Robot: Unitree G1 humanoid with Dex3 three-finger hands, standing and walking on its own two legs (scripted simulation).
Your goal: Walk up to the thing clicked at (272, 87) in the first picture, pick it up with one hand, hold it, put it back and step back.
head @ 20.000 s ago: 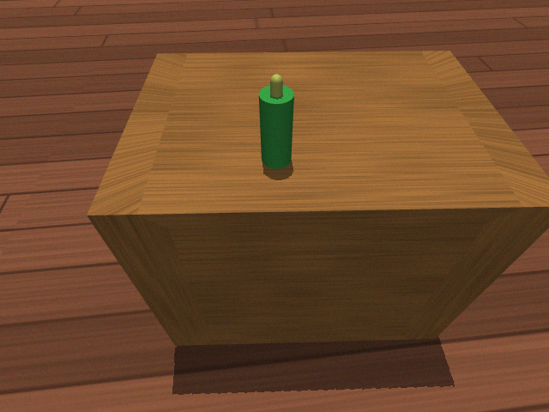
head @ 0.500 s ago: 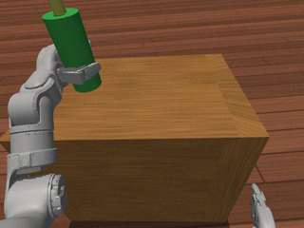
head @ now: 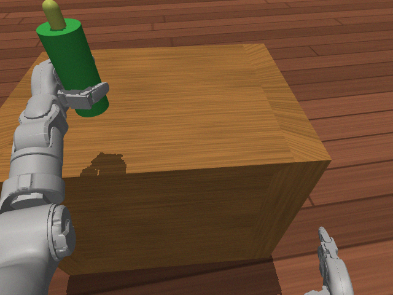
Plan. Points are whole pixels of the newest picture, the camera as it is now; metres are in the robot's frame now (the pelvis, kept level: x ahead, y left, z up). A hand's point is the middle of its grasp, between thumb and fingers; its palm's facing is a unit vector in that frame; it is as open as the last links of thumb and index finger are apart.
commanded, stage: crouch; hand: left
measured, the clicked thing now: (74, 62) +0.46 +0.20 +0.26
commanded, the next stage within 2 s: lower in 0.98 s
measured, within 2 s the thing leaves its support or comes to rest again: rests again in 1.96 s
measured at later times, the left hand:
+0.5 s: hand (92, 92) +0.49 +0.20 +0.17, palm faces +0.18 -0.98 +0.00, open 9.2 cm
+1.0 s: hand (97, 95) +0.51 +0.20 +0.15, palm faces +0.18 -0.98 +0.01, open 9.2 cm
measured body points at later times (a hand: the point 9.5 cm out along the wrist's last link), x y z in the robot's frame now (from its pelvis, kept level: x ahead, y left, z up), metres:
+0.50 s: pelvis +0.03 +0.00 +0.00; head +0.05 +0.00 +0.45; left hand +0.48 +0.25 +0.18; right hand +0.18 -0.25 -0.06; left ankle +0.03 +0.13 -0.72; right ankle +0.03 -0.14 -0.72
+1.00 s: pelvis +0.02 +0.00 -0.01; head +0.07 +0.01 +0.44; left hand +0.50 +0.25 +0.15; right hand +0.16 -0.27 -0.06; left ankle +0.03 +0.13 -0.72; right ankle +0.03 -0.14 -0.72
